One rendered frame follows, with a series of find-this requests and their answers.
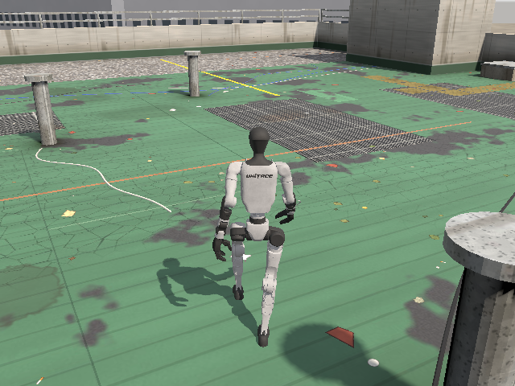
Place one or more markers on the left robot hand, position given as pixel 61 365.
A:
pixel 216 248

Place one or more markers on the robot thigh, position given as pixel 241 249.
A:
pixel 238 235
pixel 274 252

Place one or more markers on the robot left upper arm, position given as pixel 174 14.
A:
pixel 232 171

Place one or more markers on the left robot thigh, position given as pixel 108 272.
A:
pixel 238 235

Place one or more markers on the right robot thigh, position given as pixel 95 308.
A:
pixel 274 252

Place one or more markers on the robot right forearm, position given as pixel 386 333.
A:
pixel 290 208

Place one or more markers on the robot left forearm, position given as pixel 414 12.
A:
pixel 223 220

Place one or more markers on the robot right upper arm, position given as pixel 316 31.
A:
pixel 286 181

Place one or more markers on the right robot hand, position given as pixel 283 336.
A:
pixel 286 220

